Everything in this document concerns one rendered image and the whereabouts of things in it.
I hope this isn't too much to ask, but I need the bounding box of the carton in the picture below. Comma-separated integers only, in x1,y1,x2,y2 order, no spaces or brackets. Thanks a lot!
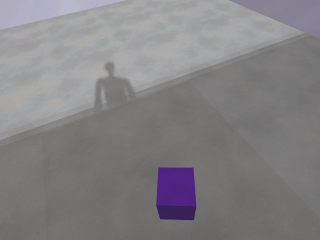
156,167,196,220

